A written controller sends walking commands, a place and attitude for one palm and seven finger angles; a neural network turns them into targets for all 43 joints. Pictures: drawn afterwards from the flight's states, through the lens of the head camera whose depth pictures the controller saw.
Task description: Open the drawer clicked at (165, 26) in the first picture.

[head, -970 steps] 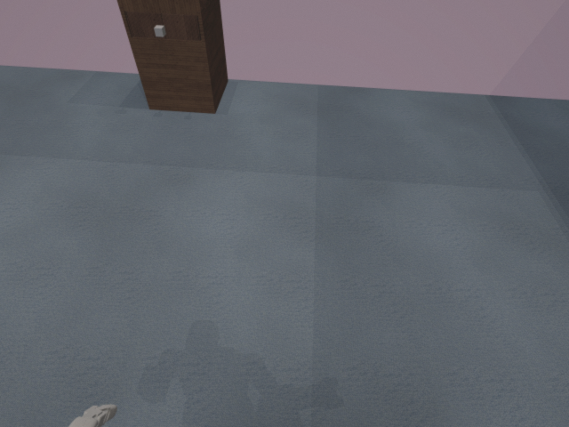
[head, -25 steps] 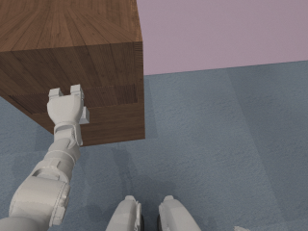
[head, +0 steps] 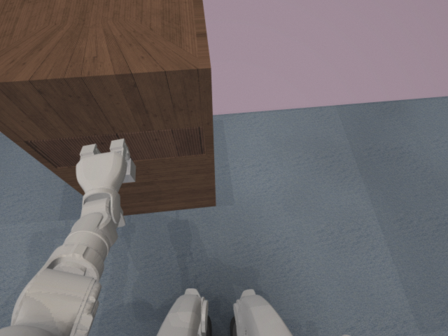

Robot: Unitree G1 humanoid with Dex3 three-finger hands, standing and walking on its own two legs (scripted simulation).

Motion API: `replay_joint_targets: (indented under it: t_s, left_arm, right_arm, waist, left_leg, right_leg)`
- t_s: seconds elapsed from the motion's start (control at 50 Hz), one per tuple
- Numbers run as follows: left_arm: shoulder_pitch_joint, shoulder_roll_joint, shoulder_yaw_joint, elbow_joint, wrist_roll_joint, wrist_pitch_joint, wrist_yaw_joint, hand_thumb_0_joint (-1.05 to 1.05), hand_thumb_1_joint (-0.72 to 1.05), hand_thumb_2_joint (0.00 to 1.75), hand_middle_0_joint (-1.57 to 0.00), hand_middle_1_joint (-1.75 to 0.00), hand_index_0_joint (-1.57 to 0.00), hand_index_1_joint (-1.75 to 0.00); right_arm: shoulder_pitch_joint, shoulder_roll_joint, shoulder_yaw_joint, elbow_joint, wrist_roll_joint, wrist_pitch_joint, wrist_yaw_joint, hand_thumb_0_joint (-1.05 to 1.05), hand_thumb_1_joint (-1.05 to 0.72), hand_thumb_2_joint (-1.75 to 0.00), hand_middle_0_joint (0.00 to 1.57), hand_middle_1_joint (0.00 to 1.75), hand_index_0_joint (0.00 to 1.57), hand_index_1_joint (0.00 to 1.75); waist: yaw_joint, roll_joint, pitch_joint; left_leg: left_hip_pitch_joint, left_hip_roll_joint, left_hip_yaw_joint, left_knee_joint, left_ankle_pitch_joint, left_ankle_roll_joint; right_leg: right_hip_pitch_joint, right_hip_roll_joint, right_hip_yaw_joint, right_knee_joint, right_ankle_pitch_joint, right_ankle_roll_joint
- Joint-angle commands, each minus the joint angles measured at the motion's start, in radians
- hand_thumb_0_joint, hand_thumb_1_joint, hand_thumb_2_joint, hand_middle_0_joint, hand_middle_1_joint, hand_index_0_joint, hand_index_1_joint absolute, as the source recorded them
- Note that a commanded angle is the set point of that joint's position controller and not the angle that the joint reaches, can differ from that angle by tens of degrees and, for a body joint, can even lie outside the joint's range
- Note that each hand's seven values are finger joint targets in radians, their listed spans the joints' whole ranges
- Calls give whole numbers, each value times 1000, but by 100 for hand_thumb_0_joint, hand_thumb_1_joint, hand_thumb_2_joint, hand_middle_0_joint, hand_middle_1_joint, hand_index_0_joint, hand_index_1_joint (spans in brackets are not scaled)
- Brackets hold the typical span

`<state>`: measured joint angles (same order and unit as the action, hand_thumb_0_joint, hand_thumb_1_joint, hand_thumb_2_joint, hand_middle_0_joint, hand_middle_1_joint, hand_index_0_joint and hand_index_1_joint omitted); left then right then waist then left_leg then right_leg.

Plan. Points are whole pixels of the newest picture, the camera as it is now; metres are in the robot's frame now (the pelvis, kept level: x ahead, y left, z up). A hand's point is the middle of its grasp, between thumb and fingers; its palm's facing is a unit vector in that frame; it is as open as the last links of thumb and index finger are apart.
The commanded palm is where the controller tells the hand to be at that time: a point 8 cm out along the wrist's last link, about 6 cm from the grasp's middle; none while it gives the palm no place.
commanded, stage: move the hooked fingers above the handle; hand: left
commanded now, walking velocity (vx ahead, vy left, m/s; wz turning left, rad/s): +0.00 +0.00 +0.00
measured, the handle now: (124, 163) +0.50 +0.23 -0.14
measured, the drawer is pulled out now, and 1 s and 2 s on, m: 0.00 0.00 0.00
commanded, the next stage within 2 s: lower the fingers behind the handle in 0.96 s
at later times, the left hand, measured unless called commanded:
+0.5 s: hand (122, 185) +0.41 +0.20 -0.08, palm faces -0.17 -0.07 -0.98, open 13.8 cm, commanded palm +0.42 +0.20 -0.02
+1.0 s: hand (133, 173) +0.43 +0.18 -0.06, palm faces -0.02 -0.09 -1.00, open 13.8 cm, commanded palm +0.42 +0.20 -0.01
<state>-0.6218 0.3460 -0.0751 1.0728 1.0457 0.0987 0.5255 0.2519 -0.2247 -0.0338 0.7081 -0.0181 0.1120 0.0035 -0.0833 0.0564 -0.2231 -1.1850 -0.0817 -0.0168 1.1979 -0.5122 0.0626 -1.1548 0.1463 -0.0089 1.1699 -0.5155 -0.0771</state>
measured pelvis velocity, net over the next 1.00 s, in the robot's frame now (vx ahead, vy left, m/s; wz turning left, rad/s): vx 0.00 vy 0.00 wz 0.01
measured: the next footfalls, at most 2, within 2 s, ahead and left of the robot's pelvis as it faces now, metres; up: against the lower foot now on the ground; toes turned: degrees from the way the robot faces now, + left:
none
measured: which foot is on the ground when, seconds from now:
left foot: down 0.00-1.00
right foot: down 0.00-1.00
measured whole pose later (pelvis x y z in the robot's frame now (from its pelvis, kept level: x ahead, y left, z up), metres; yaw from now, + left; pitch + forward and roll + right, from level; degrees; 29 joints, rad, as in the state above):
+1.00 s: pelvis +0.00 +0.00 -0.01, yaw +0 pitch +29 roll -3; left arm -0.61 0.32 -0.09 0.99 1.17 -0.11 0.59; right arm 0.27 -0.22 -0.04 0.73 -0.04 0.10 -0.01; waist -0.09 0.05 -0.26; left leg -1.22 -0.09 -0.04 1.25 -0.53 0.06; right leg -1.17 0.14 -0.04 1.20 -0.54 -0.08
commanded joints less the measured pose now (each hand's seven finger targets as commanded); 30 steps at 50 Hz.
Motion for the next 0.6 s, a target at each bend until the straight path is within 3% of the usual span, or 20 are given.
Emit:
replay_joint_targets:
  t_s: [0.0, 0.04, 0.08, 0.1, 0.14, 0.16, 0.2, 0.22, 0.28, 0.32, 0.36, 0.42, 0.48, 0.5, 0.54, 0.58]
  left_arm:
    - [-449, 137, -19, -283, 38, -160, 6, 0, -50, 30, -30, -120, -30, -120]
    - [-467, 170, 3, -267, 90, -203, 47, 0, -50, 30, -30, -120, -30, -120]
    - [-464, 180, 40, -239, 115, -205, 109, 0, -50, 30, -30, -120, -30, -120]
    - [-436, 225, 87, -205, 129, -188, 144, 0, -50, 30, -30, -120, -30, -120]
    - [-363, 259, 145, -134, 112, -122, 195, 0, -50, 30, -30, -120, -30, -120]
    - [-352, 262, 154, -109, 102, -86, 212, 0, -50, 30, -30, -120, -30, -120]
    - [-311, 262, 157, -72, 84, -17, 215, 0, -50, 30, -30, -120, -30, -120]
    - [-294, 241, 135, -66, 81, 11, 203, 0, -50, 30, -30, -120, -30, -120]
    - [-267, 203, 91, -94, 50, 51, 123, 0, -50, 30, -30, -120, -30, -120]
    - [-328, 163, 35, -170, 25, 25, 63, 0, -50, 30, -30, -120, -30, -120]
    - [-393, 113, -14, -256, -3, -39, 18, 0, -50, 30, -30, -120, -30, -120]
    - [-452, 114, -31, -327, 26, -159, 8, 0, -50, 30, -30, -120, -30, -120]
    - [-467, 180, 29, -319, 92, -220, 74, 0, -50, 30, -30, -120, -30, -120]
    - [-438, 211, 68, -285, 116, -220, 110, 0, -50, 30, -30, -120, -30, -120]
    - [-402, 240, 118, -205, 131, -175, 180, 0, -50, 30, -30, -120, -30, -120]
    - [-351, 256, 161, -138, 113, -100, 223, 0, -50, 30, -30, -120, -30, -120]
  right_arm:
    - [120, -156, -61, -42, -7, -49, -36, 0, -90, -90, 20, 30, 20, 30]
    - [118, -155, -56, -34, -14, -49, -40, 0, -90, -90, 20, 30, 20, 30]
    - [120, -150, -59, -27, -25, -47, -27, 0, -90, -90, 20, 30, 20, 30]
    - [118, -154, -59, -28, -29, -41, -21, 0, -90, -90, 20, 30, 20, 30]
    - [106, -156, -51, -42, -38, -27, -7, 0, -90, -90, 20, 30, 20, 30]
    - [105, -156, -50, -46, -40, -23, -2, 0, -90, -90, 20, 30, 20, 30]
    - [103, -157, -46, -62, -34, -14, 9, 0, -90, -90, 20, 30, 20, 30]
    - [104, -157, -45, -70, -29, -11, 13, 0, -90, -90, 20, 30, 20, 30]
    - [114, -165, -48, -84, -14, -6, 13, 0, -90, -90, 20, 30, 20, 30]
    - [122, -167, -55, -80, -4, -13, 1, 0, -90, -90, 20, 30, 20, 30]
    - [122, -163, -61, -71, -1, -28, -13, 0, -90, -90, 20, 30, 20, 30]
    - [126, -158, -67, -45, -6, -48, -33, 0, -90, -90, 20, 30, 20, 30]
    - [128, -155, -64, -24, -19, -48, -36, 0, -90, -90, 20, 30, 20, 30]
    - [126, -158, -64, -23, -25, -43, -32, 0, -90, -90, 20, 30, 20, 30]
    - [110, -156, -57, -26, -37, -29, -19, 0, -90, -90, 20, 30, 20, 30]
    - [101, -154, -53, -36, -43, -21, -1, 0, -90, -90, 20, 30, 20, 30]
  waist:
    - [-73, -2, -454]
    - [-67, 41, -396]
    - [-51, 97, -394]
    - [-31, 107, -405]
    - [-2, 85, -422]
    - [-5, 55, -439]
    - [9, 28, -493]
    - [16, 42, -519]
    - [5, -5, -593]
    - [-34, -37, -581]
    - [-65, -54, -557]
    - [-76, -6, -493]
    - [-58, 74, -421]
    - [-40, 93, -414]
    - [-24, 95, -389]
    - [6, 100, -429]
  left_leg:
    - [329, 52, -43, -59, 276, 3]
    - [306, 52, -55, -46, 261, -4]
    - [309, 50, -55, -35, 290, -12]
    - [305, 51, -59, -30, 310, -20]
    - [255, 44, -43, -28, 326, -20]
    - [238, 42, -34, -28, 336, -17]
    - [223, 37, -21, -37, 362, -16]
    - [242, 36, -19, -49, 372, -19]
    - [308, 42, -23, -65, 413, -17]
    - [332, 51, -27, -73, 379, -8]
    - [343, 54, -34, -77, 335, 0]
    - [384, 59, -53, -68, 311, 0]
    - [380, 59, -64, -50, 323, -12]
    - [370, 59, -68, -43, 332, -20]
    - [316, 53, -61, -31, 334, -26]
    - [293, 45, -48, -40, 356, -30]
  right_leg:
    - [220, -74, 64, -154, 338, 43]
    - [126, -67, 48, -132, 267, 27]
    - [83, -63, 33, -111, 258, 17]
    - [75, -61, 29, -92, 260, 13]
    - [137, -59, 34, -85, 295, 17]
    - [178, -60, 38, -86, 334, 23]
    - [270, -65, 44, -80, 411, 32]
    - [299, -65, 43, -85, 434, 34]
    - [378, -67, 47, -102, 527, 43]
    - [379, -72, 56, -135, 511, 55]
    - [358, -76, 65, -158, 470, 59]
    - [216, -72, 53, -150, 357, 45]
    - [94, -66, 32, -121, 287, 24]
    - [64, -63, 25, -103, 270, 19]
    - [60, -58, 23, -91, 263, 14]
    - [125, -60, 21, -79, 299, 16]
